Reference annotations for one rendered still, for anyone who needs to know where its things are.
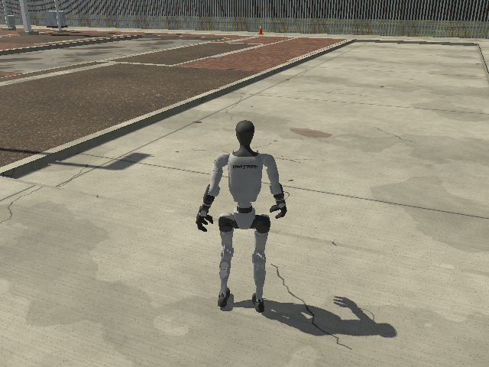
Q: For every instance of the robot right hand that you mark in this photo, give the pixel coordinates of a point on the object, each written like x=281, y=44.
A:
x=281, y=214

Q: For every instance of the robot left forearm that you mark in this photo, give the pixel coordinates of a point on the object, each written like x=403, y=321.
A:
x=206, y=203

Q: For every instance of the left robot upper arm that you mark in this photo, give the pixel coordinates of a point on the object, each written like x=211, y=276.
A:
x=216, y=174

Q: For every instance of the left robot thigh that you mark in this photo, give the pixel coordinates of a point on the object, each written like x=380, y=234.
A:
x=226, y=227

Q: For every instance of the right robot upper arm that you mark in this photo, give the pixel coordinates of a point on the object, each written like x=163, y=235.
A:
x=272, y=172

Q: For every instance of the right robot foot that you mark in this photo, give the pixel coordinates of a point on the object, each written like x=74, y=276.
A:
x=259, y=306

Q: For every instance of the robot right forearm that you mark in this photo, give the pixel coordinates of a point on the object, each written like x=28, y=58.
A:
x=279, y=198

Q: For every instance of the robot left hand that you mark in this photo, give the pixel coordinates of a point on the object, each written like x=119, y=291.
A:
x=200, y=220

